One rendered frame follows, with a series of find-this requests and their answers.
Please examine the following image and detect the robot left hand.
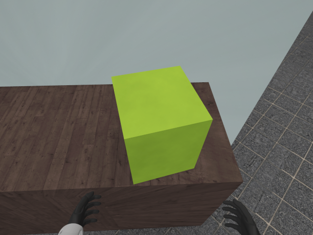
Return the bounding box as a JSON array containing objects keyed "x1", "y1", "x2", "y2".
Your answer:
[{"x1": 68, "y1": 191, "x2": 101, "y2": 227}]

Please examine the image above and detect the left robot forearm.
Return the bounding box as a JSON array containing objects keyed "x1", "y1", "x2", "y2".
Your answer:
[{"x1": 58, "y1": 223, "x2": 83, "y2": 235}]

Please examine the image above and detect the robot right hand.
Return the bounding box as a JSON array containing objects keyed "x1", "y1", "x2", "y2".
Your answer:
[{"x1": 222, "y1": 199, "x2": 260, "y2": 235}]

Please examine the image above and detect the pedestal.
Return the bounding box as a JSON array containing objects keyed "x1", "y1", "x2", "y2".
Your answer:
[{"x1": 0, "y1": 82, "x2": 243, "y2": 235}]

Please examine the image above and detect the carton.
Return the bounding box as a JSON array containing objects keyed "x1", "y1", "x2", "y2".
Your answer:
[{"x1": 111, "y1": 66, "x2": 213, "y2": 184}]

